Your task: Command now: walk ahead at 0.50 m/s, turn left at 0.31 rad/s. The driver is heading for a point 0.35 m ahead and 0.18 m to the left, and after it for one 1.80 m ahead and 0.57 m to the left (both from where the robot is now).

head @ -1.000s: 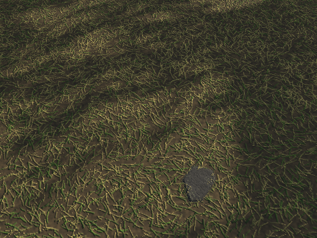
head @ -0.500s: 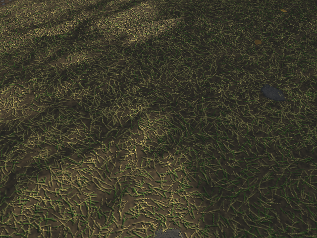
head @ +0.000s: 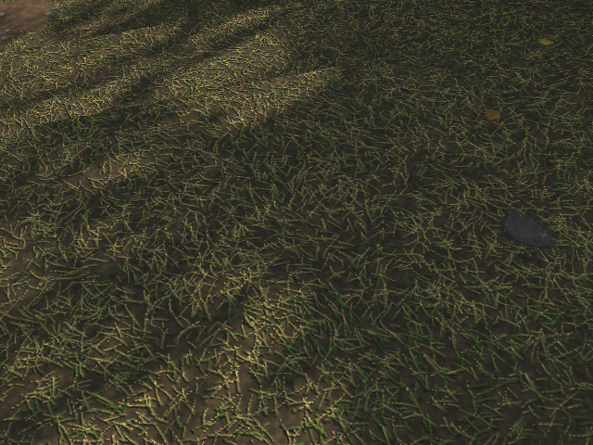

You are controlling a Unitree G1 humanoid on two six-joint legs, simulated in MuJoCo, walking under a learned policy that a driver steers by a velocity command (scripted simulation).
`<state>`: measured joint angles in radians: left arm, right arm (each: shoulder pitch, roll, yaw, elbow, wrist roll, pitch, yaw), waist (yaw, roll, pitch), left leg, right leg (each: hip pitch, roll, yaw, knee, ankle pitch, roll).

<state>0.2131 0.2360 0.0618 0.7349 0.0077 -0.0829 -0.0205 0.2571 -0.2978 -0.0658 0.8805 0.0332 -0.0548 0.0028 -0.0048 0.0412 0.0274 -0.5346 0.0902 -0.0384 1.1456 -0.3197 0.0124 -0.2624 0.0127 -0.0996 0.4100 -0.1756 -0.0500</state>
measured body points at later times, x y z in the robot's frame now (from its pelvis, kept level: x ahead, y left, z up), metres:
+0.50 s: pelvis +0.27 +0.08 -0.01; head +0.30 +0.10 +0.44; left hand +0.31 +0.38 -0.12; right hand +0.46 -0.15 -0.12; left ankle +0.30 +0.16 -0.74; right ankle +0.22 -0.10 -0.64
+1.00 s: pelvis +0.55 +0.13 +0.00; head +0.58 +0.13 +0.45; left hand +0.51 +0.43 -0.10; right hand +0.79 -0.05 -0.12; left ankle +0.43 +0.21 -0.65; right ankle +0.64 +0.06 -0.74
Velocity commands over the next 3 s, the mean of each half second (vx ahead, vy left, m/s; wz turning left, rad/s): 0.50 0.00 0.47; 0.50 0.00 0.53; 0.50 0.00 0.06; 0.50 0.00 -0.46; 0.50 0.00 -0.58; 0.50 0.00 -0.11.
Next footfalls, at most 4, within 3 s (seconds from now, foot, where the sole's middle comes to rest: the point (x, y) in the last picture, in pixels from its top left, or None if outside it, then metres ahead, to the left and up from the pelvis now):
0.36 left None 0.34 0.17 -0.78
0.84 right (286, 362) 0.67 0.08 -0.78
1.32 left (142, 340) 0.74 0.44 -0.78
1.86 right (187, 223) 1.11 0.37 -0.78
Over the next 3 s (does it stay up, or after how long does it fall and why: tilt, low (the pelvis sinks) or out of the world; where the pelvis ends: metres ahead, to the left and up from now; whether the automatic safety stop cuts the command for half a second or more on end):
stays up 1.56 0.44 0.00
